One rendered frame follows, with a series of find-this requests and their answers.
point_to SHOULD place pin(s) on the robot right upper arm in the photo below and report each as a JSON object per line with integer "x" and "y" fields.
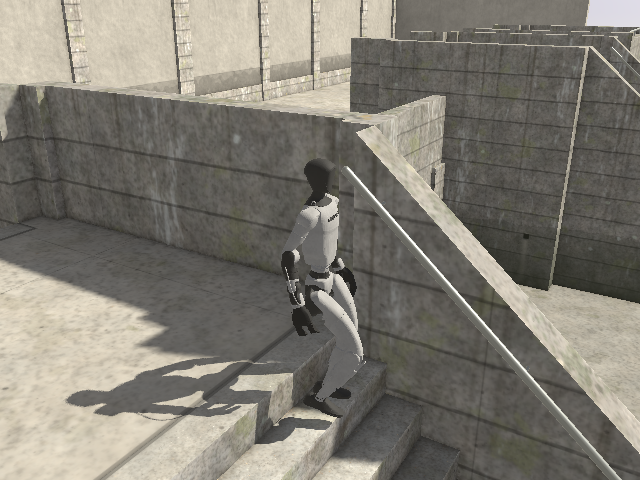
{"x": 305, "y": 221}

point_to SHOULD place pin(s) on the left robot hand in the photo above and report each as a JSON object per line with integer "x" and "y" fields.
{"x": 347, "y": 276}

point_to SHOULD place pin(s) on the robot left shin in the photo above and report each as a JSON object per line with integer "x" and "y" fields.
{"x": 335, "y": 356}

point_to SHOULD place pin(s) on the robot right forearm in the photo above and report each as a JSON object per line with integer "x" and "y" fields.
{"x": 292, "y": 270}

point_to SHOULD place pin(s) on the robot left upper arm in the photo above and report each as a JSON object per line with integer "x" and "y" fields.
{"x": 333, "y": 197}

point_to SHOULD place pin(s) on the left robot thigh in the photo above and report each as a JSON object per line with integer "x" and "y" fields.
{"x": 344, "y": 298}

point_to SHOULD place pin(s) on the robot left forearm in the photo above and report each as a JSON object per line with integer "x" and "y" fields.
{"x": 337, "y": 264}

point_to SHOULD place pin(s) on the right robot hand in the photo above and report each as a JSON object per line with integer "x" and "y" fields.
{"x": 302, "y": 317}

